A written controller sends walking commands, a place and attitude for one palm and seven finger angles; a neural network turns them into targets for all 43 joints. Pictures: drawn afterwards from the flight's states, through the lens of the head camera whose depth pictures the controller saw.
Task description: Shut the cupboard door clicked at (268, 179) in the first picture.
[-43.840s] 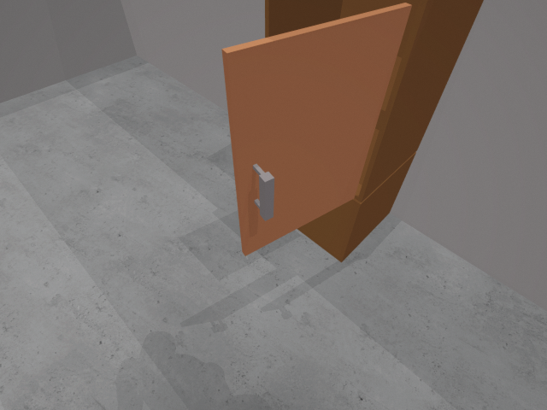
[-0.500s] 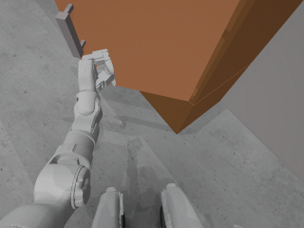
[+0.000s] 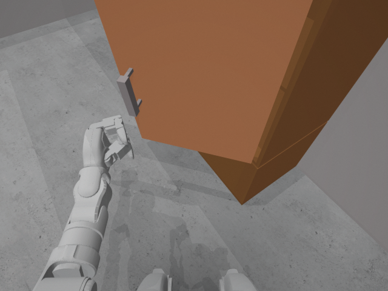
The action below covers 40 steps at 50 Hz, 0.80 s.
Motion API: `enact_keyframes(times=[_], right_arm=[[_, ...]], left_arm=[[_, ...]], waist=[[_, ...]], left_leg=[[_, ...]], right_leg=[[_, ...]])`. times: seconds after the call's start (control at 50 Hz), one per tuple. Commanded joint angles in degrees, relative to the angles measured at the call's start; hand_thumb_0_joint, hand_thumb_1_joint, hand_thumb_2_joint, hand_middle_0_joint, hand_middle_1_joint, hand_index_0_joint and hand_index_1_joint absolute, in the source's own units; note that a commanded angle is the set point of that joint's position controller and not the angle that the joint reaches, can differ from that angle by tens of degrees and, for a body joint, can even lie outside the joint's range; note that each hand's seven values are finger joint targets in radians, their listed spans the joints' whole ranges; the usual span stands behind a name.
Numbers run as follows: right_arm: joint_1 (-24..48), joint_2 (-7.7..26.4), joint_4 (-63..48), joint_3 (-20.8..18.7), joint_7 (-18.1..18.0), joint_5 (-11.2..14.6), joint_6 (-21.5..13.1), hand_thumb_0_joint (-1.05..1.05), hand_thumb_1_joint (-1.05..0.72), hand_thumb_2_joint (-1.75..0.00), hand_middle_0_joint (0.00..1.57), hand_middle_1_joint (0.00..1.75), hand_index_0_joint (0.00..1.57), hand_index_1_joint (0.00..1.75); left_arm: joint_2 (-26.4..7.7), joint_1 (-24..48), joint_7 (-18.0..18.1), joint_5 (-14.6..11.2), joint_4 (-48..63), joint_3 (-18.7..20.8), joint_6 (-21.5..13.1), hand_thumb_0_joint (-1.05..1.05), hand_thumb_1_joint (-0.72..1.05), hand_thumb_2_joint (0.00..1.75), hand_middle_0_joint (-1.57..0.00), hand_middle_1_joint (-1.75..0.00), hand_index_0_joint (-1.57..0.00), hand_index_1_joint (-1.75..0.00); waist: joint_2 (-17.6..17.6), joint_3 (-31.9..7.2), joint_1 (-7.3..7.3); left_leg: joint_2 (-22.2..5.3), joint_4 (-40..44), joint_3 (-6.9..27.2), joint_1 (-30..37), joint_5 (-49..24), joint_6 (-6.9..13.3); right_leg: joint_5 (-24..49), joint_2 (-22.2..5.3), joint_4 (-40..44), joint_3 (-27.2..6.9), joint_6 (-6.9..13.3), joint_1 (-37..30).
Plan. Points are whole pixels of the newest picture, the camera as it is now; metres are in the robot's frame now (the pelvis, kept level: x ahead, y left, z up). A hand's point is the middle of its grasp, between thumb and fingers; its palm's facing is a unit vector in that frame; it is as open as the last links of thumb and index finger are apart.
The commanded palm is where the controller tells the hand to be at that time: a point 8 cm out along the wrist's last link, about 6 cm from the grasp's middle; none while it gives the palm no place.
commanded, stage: draw the hand back to the body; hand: left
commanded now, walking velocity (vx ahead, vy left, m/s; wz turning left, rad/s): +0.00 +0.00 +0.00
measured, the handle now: (132, 92) +0.63 +0.17 +0.00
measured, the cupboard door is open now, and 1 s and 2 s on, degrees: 40 40 40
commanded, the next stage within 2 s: step back with the hand held close in 1.22 s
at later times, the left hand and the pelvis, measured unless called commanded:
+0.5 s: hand (33, 172) +0.29 +0.23 +0.16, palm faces +0.25 -0.93 -0.27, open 3.7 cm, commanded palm +0.24 +0.27 +0.18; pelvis +0.03 +0.02 +0.06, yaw +1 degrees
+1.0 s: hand out of the picture +0.21 +0.30 +0.23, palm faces +0.51 -0.75 -0.41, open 7.1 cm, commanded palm +0.16 +0.32 +0.25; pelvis +0.03 +0.02 +0.07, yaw +1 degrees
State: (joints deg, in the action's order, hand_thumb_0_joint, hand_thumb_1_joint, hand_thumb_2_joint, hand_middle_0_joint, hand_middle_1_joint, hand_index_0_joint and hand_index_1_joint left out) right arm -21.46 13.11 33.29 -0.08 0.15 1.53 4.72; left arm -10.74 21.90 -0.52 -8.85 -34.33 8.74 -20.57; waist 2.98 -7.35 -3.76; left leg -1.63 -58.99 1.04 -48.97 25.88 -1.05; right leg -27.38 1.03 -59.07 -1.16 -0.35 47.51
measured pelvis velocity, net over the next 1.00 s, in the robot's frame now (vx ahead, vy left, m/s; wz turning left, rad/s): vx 0.03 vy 0.02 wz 0.03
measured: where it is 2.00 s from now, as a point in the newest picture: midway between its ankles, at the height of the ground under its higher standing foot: outside the picture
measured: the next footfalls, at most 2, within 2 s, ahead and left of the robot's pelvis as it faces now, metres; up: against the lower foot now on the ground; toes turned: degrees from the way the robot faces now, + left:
none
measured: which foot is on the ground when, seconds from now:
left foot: down 0.00-1.00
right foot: down 0.00-1.00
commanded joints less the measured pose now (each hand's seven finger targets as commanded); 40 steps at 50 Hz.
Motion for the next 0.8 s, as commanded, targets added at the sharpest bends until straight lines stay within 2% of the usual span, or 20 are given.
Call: enact_keyframes(times=[0.0,0.02,0.04,0.08,0.12,0.14,0.16,0.2,0.24,0.28,0.38,0.42,0.5,0.54,0.6,0.64,0.66,0.7,0.76,0.78], right_arm=[[1.8,8.0,-6.4,-3.0,-2.1,0.4,-5.0,0.00,-0.90,-0.90,0.20,0.30,0.20,0.30],[2.3,8.0,-6.6,-2.8,-1.9,0.5,-5.2,0.00,-0.90,-0.90,0.20,0.30,0.20,0.30],[2.8,8.2,-7.2,-2.7,-1.8,0.8,-5.3,0.00,-0.90,-0.90,0.20,0.30,0.20,0.30],[4.8,8.1,-8.6,-2.1,-1.5,1.1,-5.3,0.00,-0.90,-0.90,0.20,0.30,0.20,0.30],[6.8,8.0,-10.7,-1.9,-1.5,1.4,-5.3,0.00,-0.90,-0.90,0.20,0.30,0.20,0.30],[8.4,6.3,-12.0,-2.7,-2.9,1.6,-3.1,0.00,-0.90,-0.90,0.20,0.30,0.20,0.30],[10.1,5.6,-13.6,-2.3,-3.8,1.5,-2.1,0.00,-0.90,-0.90,0.20,0.30,0.20,0.30],[11.8,5.4,-14.5,-1.8,-4.7,1.6,-1.9,0.00,-0.90,-0.90,0.20,0.30,0.20,0.30],[13.1,5.4,-14.4,-1.3,-5.9,1.5,-2.1,0.00,-0.90,-0.90,0.20,0.30,0.20,0.30],[14.1,5.0,-14.1,-0.8,-6.5,1.4,-2.7,0.00,-0.90,-0.90,0.20,0.30,0.20,0.30],[14.8,4.7,-12.9,0.2,-6.7,0.9,-4.9,0.00,-0.90,-0.90,0.20,0.30,0.20,0.30],[15.3,4.8,-12.5,0.6,-6.5,0.6,-5.5,0.00,-0.90,-0.90,0.20,0.30,0.20,0.30],[16.2,4.8,-11.7,1.0,-5.9,0.1,-6.6,0.00,-0.90,-0.90,0.20,0.30,0.20,0.30],[16.8,5.0,-11.1,0.9,-5.9,-0.1,-7.0,0.00,-0.90,-0.90,0.20,0.30,0.20,0.30],[17.3,4.4,-10.7,1.2,-5.8,-0.4,-7.8,0.00,-0.90,-0.90,0.20,0.30,0.20,0.30],[17.6,4.7,-10.1,1.1,-5.8,-0.6,-8.7,0.00,-0.90,-0.90,0.20,0.30,0.20,0.30],[17.7,4.3,-10.1,1.1,-5.7,-0.6,-9.2,0.00,-0.90,-0.90,0.20,0.30,0.20,0.30],[17.4,4.1,-9.6,1.1,-5.5,-0.6,-10.1,0.00,-0.90,-0.90,0.20,0.30,0.20,0.30],[17.4,4.4,-9.1,0.7,-5.2,-0.6,-11.3,0.00,-0.90,-0.90,0.20,0.30,0.20,0.30],[17.4,4.4,-8.9,0.5,-5.2,-0.5,-11.6,0.00,-0.90,-0.90,0.20,0.30,0.20,0.30]], left_arm=[[-5.5,17.1,-2.8,-0.2,16.3,-3.1,-5.2,0.00,0.90,0.90,-1.30,-1.50,-1.30,-1.50],[-6.0,14.3,-3.3,0.1,15.5,-3.0,-4.8,0.00,0.90,0.90,-1.30,-1.50,-1.30,-1.50],[-6.9,10.8,-3.7,0.4,16.3,-2.5,-4.2,0.00,0.90,0.90,-1.27,-1.47,-1.27,-1.47],[-7.8,5.1,-4.8,-0.2,16.5,-1.8,-1.8,0.00,0.90,0.90,-1.22,-1.41,-1.22,-1.41],[-9.8,0.7,-5.6,-1.7,21.5,0.3,0.5,0.00,0.90,0.90,-1.16,-1.35,-1.16,-1.35],[-13.1,-1.6,-2.4,2.8,27.1,-1.2,2.8,0.00,0.90,0.90,-1.13,-1.32,-1.13,-1.32],[-12.0,-3.4,-0.7,3.0,31.7,-1.3,4.6,0.00,0.90,0.90,-1.11,-1.29,-1.11,-1.29],[-13.0,-5.3,1.2,3.3,38.2,-0.9,7.4,0.00,0.90,0.90,-1.05,-1.23,-1.05,-1.23],[-15.0,-5.6,3.0,3.9,42.0,0.3,9.6,0.00,0.90,0.90,-1.00,-1.17,-1.00,-1.17],[-14.2,-7.0,4.2,4.2,44.2,-0.3,11.5,0.00,0.90,0.90,-0.94,-1.11,-0.94,-1.11],[-12.5,-16.5,5.2,4.6,50.0,-1.0,15.0,0.00,0.90,0.90,-0.81,-0.96,-0.81,-0.96],[-12.3,-20.4,5.3,4.6,51.5,-0.5,16.2,0.00,0.90,0.90,-0.75,-0.90,-0.75,-0.90],[-13.8,-27.3,5.3,4.6,55.6,2.8,17.3,0.00,0.90,0.90,-0.64,-0.78,-0.64,-0.78],[-16.8,-30.2,5.6,4.5,57.2,6.6,17.5,0.00,0.90,0.90,-0.58,-0.72,-0.58,-0.72],[-18.1,-31.2,6.0,4.5,62.6,9.7,17.3,0.00,0.90,0.90,-0.50,-0.63,-0.50,-0.63],[-20.9,-32.8,6.6,4.5,65.3,13.0,17.0,0.00,0.90,0.90,-0.45,-0.57,-0.45,-0.57],[-20.6,-33.4,6.7,4.6,67.7,13.2,16.7,0.00,0.90,0.90,-0.42,-0.54,-0.42,-0.54],[-20.4,-36.4,7.0,4.5,69.5,14.3,16.5,0.00,0.90,0.90,-0.36,-0.48,-0.36,-0.48],[-21.0,-40.8,7.3,4.4,71.1,16.6,16.2,0.00,0.90,0.90,-0.28,-0.39,-0.28,-0.39],[-21.3,-42.2,7.4,4.4,70.7,17.6,16.2,0.00,0.90,0.90,-0.25,-0.36,-0.25,-0.36]], waist=[[-4.3,-14.5,-2.02],[-3.1,-12.8,-1.40],[0.9,-12.0,-0.30],[1.8,-10.6,1.48],[1.9,-12.0,3.22],[-1.5,-15.9,3.91],[-0.8,-14.3,3.61],[0.1,-12.2,3.50],[-1.0,-9.4,3.19],[-2.2,-6.8,2.82],[1.6,-5.1,3.79],[0.4,-3.0,4.02],[-1.1,-0.5,5.03],[-2.1,0.2,5.79],[0.6,-0.5,6.18],[1.5,-0.5,6.80],[3.5,-1.4,6.73],[3.9,-0.9,6.99],[3.7,-0.1,7.30],[2.1,1.3,7.40]], left_leg=[[1.6,9.4,-1.6,15.1,-7.1,2.9],[1.7,10.5,-1.7,15.7,-6.2,2.8],[1.9,11.5,-1.9,17.1,-6.1,2.7],[1.9,13.9,-1.8,18.1,-6.4,2.3],[1.8,15.5,-2.0,20.1,-8.8,2.3],[2.2,18.2,-1.9,24.0,-12.0,2.3],[2.0,19.4,-2.3,24.9,-13.0,2.3],[1.8,20.9,-2.3,26.5,-13.2,2.5],[1.5,22.7,-1.8,28.1,-13.4,2.7],[1.2,24.7,-1.4,30.7,-13.7,2.9],[0.8,28.5,-0.8,37.4,-19.3,2.4],[0.7,30.0,-0.6,38.5,-20.4,2.3],[0.4,32.8,-0.5,39.7,-22.8,2.1],[0.3,33.8,-0.6,39.8,-23.4,2.1],[0.5,34.8,-0.8,41.1,-24.4,2.0],[0.6,35.1,-0.9,41.4,-24.9,2.0],[0.7,35.1,-1.2,42.2,-25.6,2.0],[0.6,35.3,-1.1,42.4,-27.2,1.7],[0.5,35.6,-1.2,42.3,-27.4,1.5],[0.5,35.7,-1.4,41.9,-26.5,1.5]], right_leg=[[13.1,0.8,13.5,2.3,0.5,-11.6],[11.8,0.7,14.3,2.3,0.7,-11.6],[11.1,0.8,14.8,2.4,1.1,-11.9],[11.2,0.5,15.6,2.8,1.4,-14.1],[13.6,0.4,16.2,2.8,1.6,-17.8],[16.2,-0.5,18.6,0.4,2.2,-23.1],[17.2,-0.7,19.8,0.6,1.8,-24.4],[17.4,-0.8,21.4,1.0,1.5,-25.6],[17.3,-0.7,23.5,1.3,1.5,-26.7],[17.6,-0.6,25.4,1.6,1.4,-27.5],[21.7,-0.7,28.4,2.7,1.6,-32.0],[22.7,-0.7,29.9,3.0,1.5,-33.2],[24.2,-0.9,32.2,3.5,1.2,-36.3],[24.4,-1.0,33.4,3.4,1.2,-37.9],[24.9,-1.2,34.1,3.5,1.2,-39.6],[25.0,-1.2,34.9,3.3,1.2,-40.8],[25.7,-1.3,34.8,3.3,1.2,-41.2],[26.1,-1.2,34.9,3.6,1.2,-41.4],[26.2,-1.1,35.3,3.6,1.2,-41.7],[25.7,-0.9,35.5,3.8,1.1,-40.9]])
